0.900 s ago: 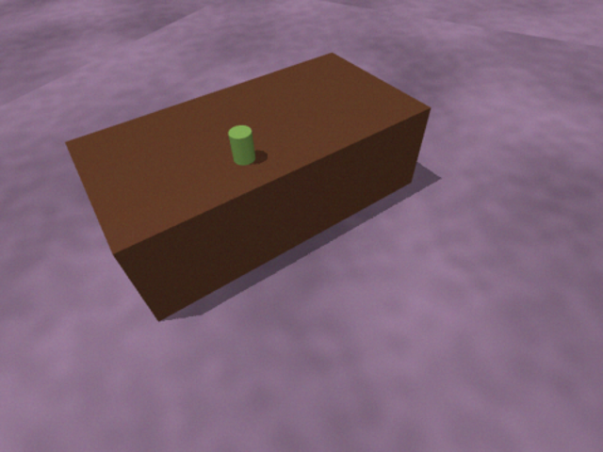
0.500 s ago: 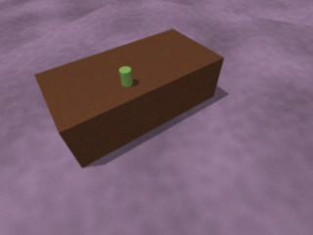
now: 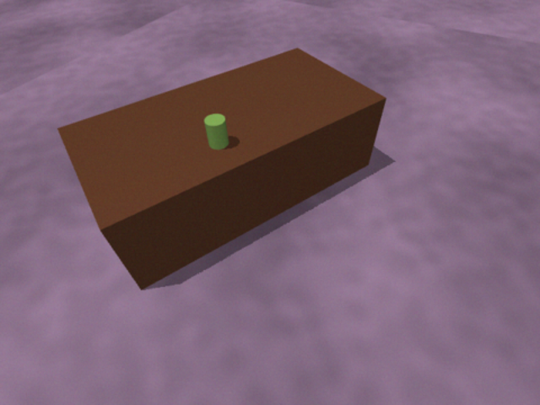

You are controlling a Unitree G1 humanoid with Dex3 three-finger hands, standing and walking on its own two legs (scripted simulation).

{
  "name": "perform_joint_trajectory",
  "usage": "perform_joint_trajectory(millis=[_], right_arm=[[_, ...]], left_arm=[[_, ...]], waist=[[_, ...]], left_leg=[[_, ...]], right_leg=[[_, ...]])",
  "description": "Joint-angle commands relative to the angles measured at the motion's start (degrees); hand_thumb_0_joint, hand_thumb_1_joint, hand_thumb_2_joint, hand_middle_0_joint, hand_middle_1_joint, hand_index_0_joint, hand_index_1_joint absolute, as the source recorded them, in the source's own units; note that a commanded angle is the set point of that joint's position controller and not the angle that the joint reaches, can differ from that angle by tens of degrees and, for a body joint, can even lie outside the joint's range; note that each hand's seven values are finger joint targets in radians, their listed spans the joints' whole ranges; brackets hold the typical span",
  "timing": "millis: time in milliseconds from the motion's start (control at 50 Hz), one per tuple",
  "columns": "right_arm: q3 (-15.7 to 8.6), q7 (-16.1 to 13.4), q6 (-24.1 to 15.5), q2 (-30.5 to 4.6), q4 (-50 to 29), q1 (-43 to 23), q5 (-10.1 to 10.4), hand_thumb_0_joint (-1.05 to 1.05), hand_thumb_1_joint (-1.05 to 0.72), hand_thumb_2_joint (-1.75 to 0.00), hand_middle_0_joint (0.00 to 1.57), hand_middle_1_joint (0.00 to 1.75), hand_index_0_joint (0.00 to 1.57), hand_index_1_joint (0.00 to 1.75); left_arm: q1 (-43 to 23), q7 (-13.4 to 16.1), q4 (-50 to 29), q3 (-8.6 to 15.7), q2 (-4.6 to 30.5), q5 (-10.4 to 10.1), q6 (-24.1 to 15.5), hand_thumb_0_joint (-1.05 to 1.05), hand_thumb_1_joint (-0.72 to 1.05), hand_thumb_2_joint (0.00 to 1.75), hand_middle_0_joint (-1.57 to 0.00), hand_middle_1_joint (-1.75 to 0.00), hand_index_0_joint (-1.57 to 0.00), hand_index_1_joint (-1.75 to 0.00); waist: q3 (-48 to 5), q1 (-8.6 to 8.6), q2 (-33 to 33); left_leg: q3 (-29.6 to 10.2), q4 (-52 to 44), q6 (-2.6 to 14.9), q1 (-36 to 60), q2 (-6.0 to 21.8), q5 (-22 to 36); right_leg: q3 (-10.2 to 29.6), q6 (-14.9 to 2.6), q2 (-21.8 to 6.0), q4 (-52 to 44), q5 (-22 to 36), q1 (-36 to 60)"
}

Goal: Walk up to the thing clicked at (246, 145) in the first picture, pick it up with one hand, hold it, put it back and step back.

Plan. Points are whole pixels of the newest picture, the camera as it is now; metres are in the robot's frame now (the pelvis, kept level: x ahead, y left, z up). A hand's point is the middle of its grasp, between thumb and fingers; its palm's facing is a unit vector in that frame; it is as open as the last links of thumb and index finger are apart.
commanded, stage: stand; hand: right
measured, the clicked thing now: (216, 131) +1.12 +0.26 -0.31
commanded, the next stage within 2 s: walk up in 0.22 s
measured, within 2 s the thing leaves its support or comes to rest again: neither
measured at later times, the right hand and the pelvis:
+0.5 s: hand out of the picture +0.16 -0.23 -0.13, palm faces -0.22 +0.88 -0.42, open 7.3 cm; pelvis +0.04 +0.04 -0.01, yaw +11 degrees
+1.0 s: hand (356, 294) +0.35 -0.14 -0.14, palm faces -0.39 +0.82 -0.41, open 7.3 cm; pelvis +0.24 +0.11 -0.02, yaw +24 degrees
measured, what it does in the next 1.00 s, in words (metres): walks ahead, turning left: left foot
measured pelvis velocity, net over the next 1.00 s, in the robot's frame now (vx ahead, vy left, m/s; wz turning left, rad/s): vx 0.24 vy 0.11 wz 0.42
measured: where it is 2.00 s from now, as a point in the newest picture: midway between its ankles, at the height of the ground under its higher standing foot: (268, 310)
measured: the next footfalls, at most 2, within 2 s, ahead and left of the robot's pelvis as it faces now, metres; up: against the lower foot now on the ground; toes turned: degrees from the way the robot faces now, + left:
left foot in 0.54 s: +0.15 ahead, +0.23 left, +0.00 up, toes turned +19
right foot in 1.06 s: +0.47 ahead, +0.04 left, +0.00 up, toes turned +22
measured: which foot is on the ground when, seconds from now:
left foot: down 0.00-0.28, up 0.30-0.52, down 0.54-1.00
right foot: down 0.00-0.56, up 0.58-1.00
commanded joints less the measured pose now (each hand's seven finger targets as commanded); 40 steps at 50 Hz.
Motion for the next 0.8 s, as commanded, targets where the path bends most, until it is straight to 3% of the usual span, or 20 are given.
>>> perform_joint_trajectory(millis=[0,180,200,220,240,260,280,340,380,440,480,520,540,560,580,600,640,660,700,780], right_arm=[[-2.3,-1.0,-1.5,-12.1,-3.3,-1.8,-0.2,0.00,-0.90,-0.90,0.20,0.30,0.20,0.30],[-2.2,-1.0,-1.6,-11.9,-3.3,-1.8,-0.1,0.00,-0.90,-0.90,0.20,0.30,0.20,0.30],[-6.0,0.7,-1.2,-16.9,-8.1,0.7,-0.5,0.00,-0.90,-0.90,0.20,0.30,0.20,0.30],[-6.0,1.5,-0.7,-16.2,-9.9,-3.3,-0.9,0.00,-0.90,-0.90,0.20,0.30,0.20,0.30],[-5.4,1.8,-0.4,-14.4,-12.0,-6.5,-1.2,0.00,-0.90,-0.90,0.20,0.30,0.20,0.30],[-5.4,2.1,-0.3,-12.9,-14.3,-9.7,-1.7,0.00,-0.90,-0.90,0.20,0.30,0.20,0.30],[-6.3,2.4,-0.3,-14.0,-15.0,-7.3,-2.2,0.00,-0.90,-0.90,0.20,0.30,0.20,0.30],[-7.9,3.9,-0.8,-15.2,-14.3,0.5,-1.8,0.00,-0.90,-0.90,0.20,0.30,0.20,0.30],[-8.3,4.9,-0.9,-14.9,-14.8,2.1,-1.4,0.00,-0.90,-0.90,0.20,0.30,0.20,0.30],[-8.4,5.4,-1.2,-13.0,-16.0,4.1,-1.3,0.00,-0.90,-0.90,0.20,0.30,0.20,0.30],[-9.1,4.9,-1.6,-12.8,-15.0,9.4,-1.2,0.00,-0.90,-0.90,0.20,0.30,0.20,0.30],[-10.9,3.5,-2.1,-16.4,-11.8,19.4,-1.4,0.00,-0.90,-0.90,0.20,0.30,0.20,0.30],[-12.1,2.4,-2.5,-20.3,-11.2,25.0,-1.6,0.00,-0.90,-0.90,0.20,0.30,0.20,0.30],[-12.6,1.4,-2.9,-25.4,-12.4,27.9,-2.1,0.00,-0.90,-0.90,0.20,0.30,0.20,0.30],[-12.1,1.6,-3.3,-27.0,-15.4,22.2,-0.5,0.00,-0.90,-0.90,0.20,0.30,0.20,0.30],[-12.1,1.4,-3.3,-27.5,-16.8,16.9,0.4,0.00,-0.90,-0.90,0.20,0.30,0.20,0.30],[-9.8,0.6,-4.4,-22.8,-19.1,11.1,-0.2,0.00,-0.90,-0.90,0.20,0.30,0.20,0.30],[-9.2,0.4,-5.0,-20.6,-19.4,11.1,-0.1,0.00,-0.90,-0.90,0.20,0.30,0.20,0.30],[-8.5,0.4,-5.9,-19.2,-19.1,13.4,0.4,0.00,-0.90,-0.90,0.20,0.30,0.20,0.30],[-8.5,-0.2,-6.9,-18.9,-19.9,17.1,0.0,0.00,-0.90,-0.90,0.20,0.30,0.20,0.30]], left_arm=[[-1.8,0.8,-3.4,2.2,12.1,-0.2,-1.3,0.00,0.90,0.90,-0.20,-0.30,-0.20,-0.30],[-2.0,0.9,-3.5,2.4,12.3,-0.2,-1.3,0.00,0.90,0.90,-0.20,-0.30,-0.20,-0.30],[0.7,-0.5,-7.4,7.4,18.5,0.4,-2.0,0.00,0.90,0.90,-0.20,-0.30,-0.20,-0.30],[3.4,-0.9,-7.2,8.0,18.2,1.4,-2.0,0.00,0.90,0.90,-0.20,-0.30,-0.20,-0.30],[6.0,-0.9,-7.1,9.0,19.7,1.7,-2.1,0.00,0.90,0.90,-0.20,-0.30,-0.20,-0.30],[7.4,-0.9,-8.1,9.7,21.0,2.0,-2.2,0.00,0.90,0.90,-0.20,-0.30,-0.20,-0.30],[3.5,-1.0,-10.9,9.8,20.1,2.1,-2.6,0.00,0.90,0.90,-0.20,-0.30,-0.20,-0.30],[0.4,-1.4,-13.8,9.5,17.3,2.1,-3.3,0.00,0.90,0.90,-0.20,-0.30,-0.20,-0.30],[-1.0,-2.1,-15.7,9.8,18.7,2.4,-3.6,0.00,0.90,0.90,-0.20,-0.30,-0.20,-0.30],[-0.7,-3.0,-17.5,9.8,18.9,2.4,-3.2,0.00,0.90,0.90,-0.20,-0.30,-0.20,-0.30],[-2.1,-3.3,-18.4,9.7,18.8,2.3,-2.8,0.00,0.90,0.90,-0.20,-0.30,-0.20,-0.30],[-0.5,-3.4,-19.3,8.7,15.4,2.6,-1.9,0.00,0.90,0.90,-0.20,-0.30,-0.20,-0.30],[2.4,-3.6,-19.4,7.6,11.9,2.4,-1.3,0.00,0.90,0.90,-0.20,-0.30,-0.20,-0.30],[2.8,-3.9,-21.0,6.1,7.7,2.3,-1.4,0.00,0.90,0.90,-0.20,-0.30,-0.20,-0.30],[1.5,-3.7,-21.8,7.4,14.6,1.4,-1.3,0.00,0.90,0.90,-0.20,-0.30,-0.20,-0.30],[-0.3,-3.4,-21.5,7.5,17.7,1.7,-1.4,0.00,0.90,0.90,-0.20,-0.30,-0.20,-0.30],[5.2,-3.4,-18.0,7.7,17.6,0.2,-1.0,0.00,0.90,0.90,-0.20,-0.30,-0.20,-0.30],[8.0,-3.7,-16.5,7.9,17.3,-0.1,-0.8,0.00,0.90,0.90,-0.20,-0.30,-0.20,-0.30],[10.4,-3.9,-15.7,8.4,16.9,0.2,-0.1,0.00,0.90,0.90,-0.20,-0.30,-0.20,-0.30],[6.0,-4.6,-19.1,8.5,15.4,0.9,0.2,0.00,0.90,0.90,-0.20,-0.30,-0.20,-0.30]], waist=[[-4.8,0.18,0.0],[-4.7,0.20,-0.2],[-6.7,2.76,-0.6],[-1.5,5.17,-0.3],[1.3,7.27,-6.6],[1.7,8.63,-14.0],[3.1,6.73,-9.9],[1.8,3.00,-5.0],[1.9,2.48,-7.1],[0.7,1.98,-8.5],[-1.1,-0.79,-7.3],[-6.0,-5.41,3.5],[-6.3,-8.24,13.4],[-4.0,-8.60,24.9],[-4.7,-6.59,14.8],[1.1,-4.33,10.4],[2.5,0.21,5.7],[1.2,0.98,5.7],[0.3,2.01,6.8],[1.7,0.56,6.5]], left_leg=[[-5.4,-2.5,1.69,0.9,6.9,8.3],[-5.4,-2.6,1.61,1.3,7.1,9.6],[-9.4,2.5,5.30,-10.8,3.4,-15.2],[-8.3,3.9,3.78,-24.8,2.2,-22.2],[-2.3,12.6,2.24,-34.3,-0.1,-18.3],[-0.5,28.6,2.78,-36.2,0.2,-15.2],[-1.6,33.0,1.44,-36.5,4.6,-13.9],[-3.2,31.8,0.57,-30.6,7.8,-12.3],[-2.1,27.2,0.19,-27.2,8.4,-12.0],[3.2,19.4,0.03,-17.3,5.8,-5.8],[8.2,16.3,-0.64,-6.5,3.1,1.9],[8.5,17.6,1.30,9.5,-0.6,-3.7],[-0.5,13.0,4.55,16.9,2.0,-14.5],[-28.2,0.4,9.15,14.1,15.4,-31.5],[-49.3,-11.2,15.44,6.0,22.7,-40.3],[-51.7,-13.5,17.05,-1.1,25.4,-42.3],[-31.7,-7.3,12.80,-4.6,17.7,-29.2],[-24.4,-5.5,10.47,-5.3,14.1,-22.3],[-19.3,-5.6,9.32,-8.8,11.6,-16.3],[-15.7,-4.7,11.11,-5.1,11.2,-6.4]], right_leg=[[5.7,-1.75,-7.1,-2.5,8.3,0.6],[5.6,-1.62,-7.2,-2.4,9.2,0.9],[0.7,-2.62,-3.7,3.4,-18.6,9.1],[4.0,-4.57,-6.0,1.8,-26.6,13.5],[11.1,-7.20,-12.6,-5.3,-32.6,17.0],[21.5,-12.44,-24.1,-12.9,-34.9,11.5],[22.1,-14.83,-28.3,-13.6,-31.4,7.6],[12.1,-13.01,-22.8,-11.9,-26.2,4.8],[6.0,-12.06,-20.6,-10.4,-22.7,3.8],[-3.9,-9.10,-15.4,-4.5,-16.6,-2.1],[-8.1,-7.93,-13.9,2.0,-19.4,-8.9],[-10.1,-6.70,-10.8,20.3,-17.0,-18.6],[-11.6,-5.30,-7.0,37.6,-19.0,-28.6],[-8.6,-3.08,-0.7,51.9,-27.0,-38.2],[1.2,-3.33,-1.4,53.1,-24.8,-35.5],[4.4,-3.01,-5.3,53.3,-21.3,-35.3],[5.5,-2.84,-8.5,51.0,-12.7,-31.5],[4.8,-2.69,-8.6,47.4,-9.6,-28.9],[2.9,-1.68,-7.7,43.6,-5.4,-23.2],[2.3,0.18,-7.5,34.4,-2.5,-26.1]])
